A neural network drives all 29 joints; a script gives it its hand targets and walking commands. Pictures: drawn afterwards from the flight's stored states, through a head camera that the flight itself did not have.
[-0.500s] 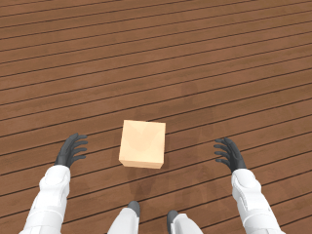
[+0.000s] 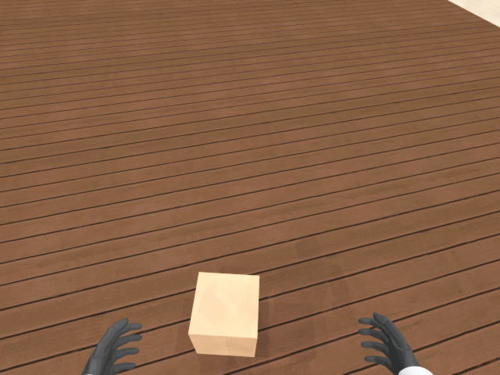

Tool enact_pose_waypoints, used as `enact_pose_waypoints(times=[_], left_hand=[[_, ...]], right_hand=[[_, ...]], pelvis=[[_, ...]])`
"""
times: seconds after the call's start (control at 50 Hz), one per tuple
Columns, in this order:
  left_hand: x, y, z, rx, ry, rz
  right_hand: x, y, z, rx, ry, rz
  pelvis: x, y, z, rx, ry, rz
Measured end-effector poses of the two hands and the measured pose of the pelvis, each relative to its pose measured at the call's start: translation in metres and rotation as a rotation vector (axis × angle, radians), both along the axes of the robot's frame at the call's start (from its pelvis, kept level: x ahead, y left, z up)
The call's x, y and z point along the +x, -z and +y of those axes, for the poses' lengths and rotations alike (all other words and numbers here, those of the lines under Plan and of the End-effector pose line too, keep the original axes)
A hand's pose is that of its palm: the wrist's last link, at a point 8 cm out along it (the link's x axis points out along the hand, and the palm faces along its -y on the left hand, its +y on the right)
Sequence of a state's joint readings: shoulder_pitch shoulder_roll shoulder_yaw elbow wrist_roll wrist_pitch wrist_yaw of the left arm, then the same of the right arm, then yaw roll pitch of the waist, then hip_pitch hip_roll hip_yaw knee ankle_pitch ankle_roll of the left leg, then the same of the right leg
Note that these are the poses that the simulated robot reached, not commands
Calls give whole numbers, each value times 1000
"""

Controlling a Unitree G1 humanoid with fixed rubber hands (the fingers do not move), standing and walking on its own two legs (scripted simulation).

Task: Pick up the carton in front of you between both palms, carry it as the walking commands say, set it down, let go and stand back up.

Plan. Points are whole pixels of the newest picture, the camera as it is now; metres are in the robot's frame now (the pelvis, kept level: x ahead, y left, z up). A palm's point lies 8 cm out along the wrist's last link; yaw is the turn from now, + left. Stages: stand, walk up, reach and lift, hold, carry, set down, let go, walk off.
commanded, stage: let go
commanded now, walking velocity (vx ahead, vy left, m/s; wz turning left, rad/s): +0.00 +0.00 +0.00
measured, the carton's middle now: (227, 315) +0.43 +0.07 -0.65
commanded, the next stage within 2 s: stand in 0.24 s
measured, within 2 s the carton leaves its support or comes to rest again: neither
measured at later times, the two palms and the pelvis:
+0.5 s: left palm out of the picture +0.13 +0.28 -0.09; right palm out of the picture +0.15 -0.24 -0.11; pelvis +0.03 +0.00 -0.01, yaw +3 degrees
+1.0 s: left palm out of the picture +0.08 +0.26 -0.12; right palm out of the picture +0.14 -0.25 -0.14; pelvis +0.05 +0.00 -0.02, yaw +6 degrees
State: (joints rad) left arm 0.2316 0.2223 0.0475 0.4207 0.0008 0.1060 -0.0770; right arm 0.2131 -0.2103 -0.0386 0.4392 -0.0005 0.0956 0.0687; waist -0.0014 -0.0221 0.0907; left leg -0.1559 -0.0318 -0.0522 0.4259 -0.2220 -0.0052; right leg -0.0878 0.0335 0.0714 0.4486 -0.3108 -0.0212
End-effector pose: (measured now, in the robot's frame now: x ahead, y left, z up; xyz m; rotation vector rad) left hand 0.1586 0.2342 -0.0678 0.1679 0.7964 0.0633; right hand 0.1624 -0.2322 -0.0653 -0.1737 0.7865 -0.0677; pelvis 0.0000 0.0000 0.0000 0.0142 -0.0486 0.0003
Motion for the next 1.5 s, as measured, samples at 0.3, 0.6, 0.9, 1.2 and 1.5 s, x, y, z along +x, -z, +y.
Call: enact_pose_waypoints(times=[0.3, 0.6, 0.9, 1.2, 1.5], left_hand=[[-1, 7, 13, 78, -15, -1], [-36, 29, 36, 158, -144, 113], [-67, 52, 23, 125, -207, 227], [-109, 58, 28, 131, -245, 326], [-146, 63, 21, 107, -266, 409]], right_hand=[[-1, 7, -2, -80, -3, 15], [-10, 59, -11, -81, -29, 181], [-15, 72, -17, -108, -28, 277], [-33, 75, -19, -130, -42, 341], [-54, 75, -20, -133, -48, 398]], pelvis=[[8, 4, 5, 0, -8, 19], [42, 14, 2, 0, -66, 127], [49, 20, -4, -10, -94, 119], [38, 18, -4, -13, -116, 92], [27, 14, -5, -14, -131, 68]])
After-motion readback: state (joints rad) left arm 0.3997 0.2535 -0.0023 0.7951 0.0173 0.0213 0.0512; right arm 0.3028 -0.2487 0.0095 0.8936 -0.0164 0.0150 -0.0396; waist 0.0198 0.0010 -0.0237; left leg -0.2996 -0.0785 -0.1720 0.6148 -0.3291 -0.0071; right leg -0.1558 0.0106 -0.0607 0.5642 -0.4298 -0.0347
